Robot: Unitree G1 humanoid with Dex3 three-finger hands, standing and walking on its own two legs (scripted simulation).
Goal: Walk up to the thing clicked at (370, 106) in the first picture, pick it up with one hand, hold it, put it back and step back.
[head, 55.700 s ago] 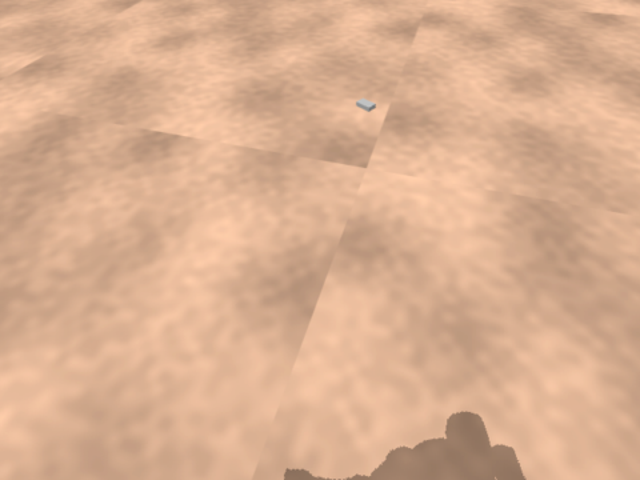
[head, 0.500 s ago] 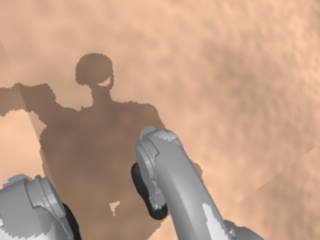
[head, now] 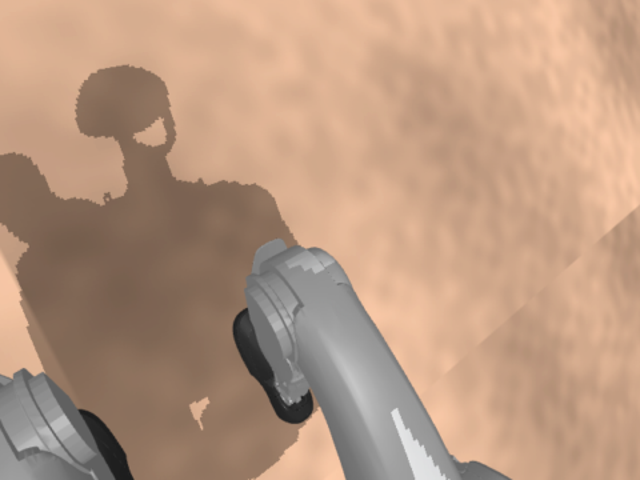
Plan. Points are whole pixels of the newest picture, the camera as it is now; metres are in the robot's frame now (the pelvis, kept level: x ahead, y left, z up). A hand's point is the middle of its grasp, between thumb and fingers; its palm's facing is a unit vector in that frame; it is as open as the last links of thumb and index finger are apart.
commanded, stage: rest palm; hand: left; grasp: from above
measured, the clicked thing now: out of the picture +0.45 +0.33 -0.32
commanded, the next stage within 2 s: close in 1.08 s
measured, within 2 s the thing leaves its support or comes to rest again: neither
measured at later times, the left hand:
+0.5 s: hand out of the picture +0.45 +0.32 -0.27, palm faces -0.10 -0.42 -0.90, open 13.7 cm
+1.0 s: hand out of the picture +0.45 +0.31 -0.28, palm faces -0.10 -0.43 -0.90, open 12.9 cm
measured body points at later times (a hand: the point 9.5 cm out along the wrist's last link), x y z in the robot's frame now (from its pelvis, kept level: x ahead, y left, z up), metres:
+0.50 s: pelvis +0.00 +0.00 +0.00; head +0.31 +0.10 +0.30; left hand +0.45 +0.33 -0.22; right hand +0.00 -0.24 -0.05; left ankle +0.07 +0.14 -0.29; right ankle +0.12 -0.12 -0.29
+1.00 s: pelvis +0.00 +0.00 +0.00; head +0.32 +0.11 +0.30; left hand +0.45 +0.33 -0.22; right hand +0.00 -0.24 -0.04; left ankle +0.07 +0.14 -0.29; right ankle +0.12 -0.12 -0.29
